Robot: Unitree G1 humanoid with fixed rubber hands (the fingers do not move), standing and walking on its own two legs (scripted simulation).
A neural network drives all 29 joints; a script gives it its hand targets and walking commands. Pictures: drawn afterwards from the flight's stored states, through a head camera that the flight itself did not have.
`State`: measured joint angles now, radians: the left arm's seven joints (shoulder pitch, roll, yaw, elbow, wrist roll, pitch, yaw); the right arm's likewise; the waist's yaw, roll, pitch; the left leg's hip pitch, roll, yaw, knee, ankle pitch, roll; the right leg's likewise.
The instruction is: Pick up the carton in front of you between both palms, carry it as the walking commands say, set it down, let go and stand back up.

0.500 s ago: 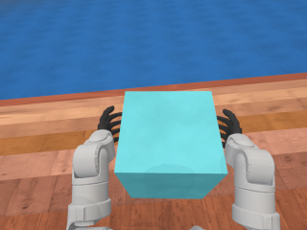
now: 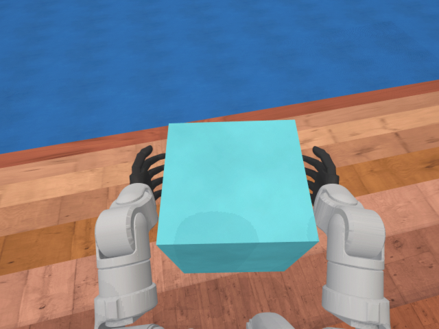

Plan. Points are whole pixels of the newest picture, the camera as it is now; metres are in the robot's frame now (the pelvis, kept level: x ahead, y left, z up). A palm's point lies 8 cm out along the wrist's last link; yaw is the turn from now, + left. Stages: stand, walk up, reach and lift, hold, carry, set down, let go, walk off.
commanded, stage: carry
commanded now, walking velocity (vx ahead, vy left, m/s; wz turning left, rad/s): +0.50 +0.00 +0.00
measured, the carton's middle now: (232, 205) +0.33 -0.03 +0.02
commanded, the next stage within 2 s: none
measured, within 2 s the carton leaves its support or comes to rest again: neither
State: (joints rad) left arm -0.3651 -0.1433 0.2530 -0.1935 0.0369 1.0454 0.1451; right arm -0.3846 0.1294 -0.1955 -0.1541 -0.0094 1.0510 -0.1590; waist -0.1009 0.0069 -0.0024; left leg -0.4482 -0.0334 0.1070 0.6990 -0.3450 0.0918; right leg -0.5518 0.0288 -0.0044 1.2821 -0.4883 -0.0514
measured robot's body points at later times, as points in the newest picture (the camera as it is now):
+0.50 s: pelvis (248, 233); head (281, 49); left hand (174, 123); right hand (278, 114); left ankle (203, 286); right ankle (246, 298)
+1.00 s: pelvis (229, 148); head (231, 11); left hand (191, 80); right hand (265, 78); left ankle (219, 243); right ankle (248, 201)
